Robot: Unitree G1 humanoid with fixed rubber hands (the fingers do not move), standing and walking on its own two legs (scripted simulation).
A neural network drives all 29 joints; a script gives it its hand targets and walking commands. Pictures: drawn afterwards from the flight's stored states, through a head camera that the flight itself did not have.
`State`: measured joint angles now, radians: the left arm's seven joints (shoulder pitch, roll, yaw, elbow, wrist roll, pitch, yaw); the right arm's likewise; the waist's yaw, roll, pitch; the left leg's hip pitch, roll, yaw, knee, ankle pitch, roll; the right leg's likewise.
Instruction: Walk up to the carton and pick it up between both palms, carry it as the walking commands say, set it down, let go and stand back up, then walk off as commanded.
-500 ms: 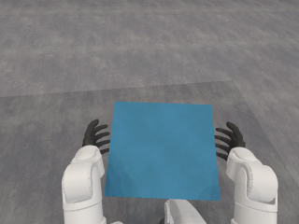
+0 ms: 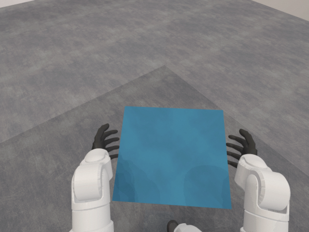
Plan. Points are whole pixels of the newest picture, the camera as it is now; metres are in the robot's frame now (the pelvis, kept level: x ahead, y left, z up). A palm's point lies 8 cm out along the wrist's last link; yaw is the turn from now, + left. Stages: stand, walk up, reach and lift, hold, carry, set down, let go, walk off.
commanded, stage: carry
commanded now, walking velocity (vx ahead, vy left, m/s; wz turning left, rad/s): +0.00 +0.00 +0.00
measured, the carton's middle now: (170, 157) +0.32 -0.05 -0.03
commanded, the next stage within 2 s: none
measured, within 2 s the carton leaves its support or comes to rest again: neither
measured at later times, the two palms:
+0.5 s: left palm (124, 194) +0.20 +0.07 +0.08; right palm (298, 205) +0.15 -0.26 +0.08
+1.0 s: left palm (107, 207) +0.18 +0.10 +0.08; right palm (281, 202) +0.16 -0.23 +0.08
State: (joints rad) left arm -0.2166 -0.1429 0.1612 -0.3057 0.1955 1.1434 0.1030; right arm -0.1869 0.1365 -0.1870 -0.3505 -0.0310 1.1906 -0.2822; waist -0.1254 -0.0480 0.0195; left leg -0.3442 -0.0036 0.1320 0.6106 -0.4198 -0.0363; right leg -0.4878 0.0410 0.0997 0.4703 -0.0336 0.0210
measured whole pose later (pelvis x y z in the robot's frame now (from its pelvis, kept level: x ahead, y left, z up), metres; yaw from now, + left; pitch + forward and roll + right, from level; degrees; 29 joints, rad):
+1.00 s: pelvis -0.11 -0.05 +0.01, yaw -4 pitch +3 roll +0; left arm -0.23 -0.14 0.20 -0.14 0.17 1.10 0.16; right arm -0.23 0.14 -0.21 -0.12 -0.16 1.10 -0.15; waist 0.00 -0.03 -0.10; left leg -0.43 0.09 0.13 0.51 -0.12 -0.01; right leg -0.39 -0.03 -0.08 0.54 -0.20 -0.01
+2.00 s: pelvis -0.08 -0.04 +0.01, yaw -4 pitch +3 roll +0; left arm -0.10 -0.13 0.18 0.04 0.20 0.76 0.07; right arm -0.12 0.13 -0.20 0.04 -0.20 0.77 -0.06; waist -0.01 -0.01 -0.12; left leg -0.40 0.09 0.14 0.55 -0.19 0.00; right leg -0.36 -0.04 -0.08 0.56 -0.25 0.00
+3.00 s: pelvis -0.05 -0.03 +0.02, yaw -6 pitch -4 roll +0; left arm -0.17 -0.13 0.27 0.13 0.29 0.73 -0.01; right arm -0.20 0.14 -0.26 0.16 -0.29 0.71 0.06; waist 0.00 -0.01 -0.01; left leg -0.09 0.01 0.08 0.28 -0.12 0.02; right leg -0.06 -0.04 -0.02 0.29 -0.16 0.02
